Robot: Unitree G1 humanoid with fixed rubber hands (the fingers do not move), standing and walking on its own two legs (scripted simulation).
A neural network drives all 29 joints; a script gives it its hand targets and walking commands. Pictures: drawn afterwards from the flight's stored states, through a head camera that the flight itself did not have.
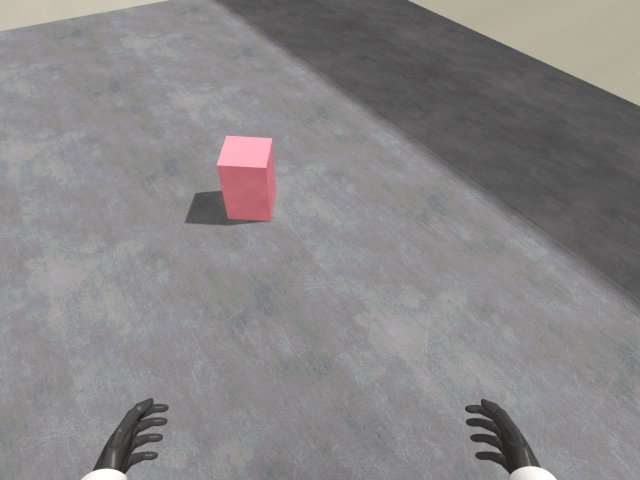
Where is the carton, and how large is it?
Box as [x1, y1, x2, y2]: [217, 136, 275, 220]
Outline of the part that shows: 226,136 217,163 217,169 228,218 270,220 275,194 271,138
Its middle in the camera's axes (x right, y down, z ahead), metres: -0.29 -0.25 +1.62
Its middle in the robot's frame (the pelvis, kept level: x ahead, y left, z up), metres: +1.30 +0.25 -0.61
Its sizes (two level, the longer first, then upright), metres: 0.188 0.186 0.290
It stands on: the floor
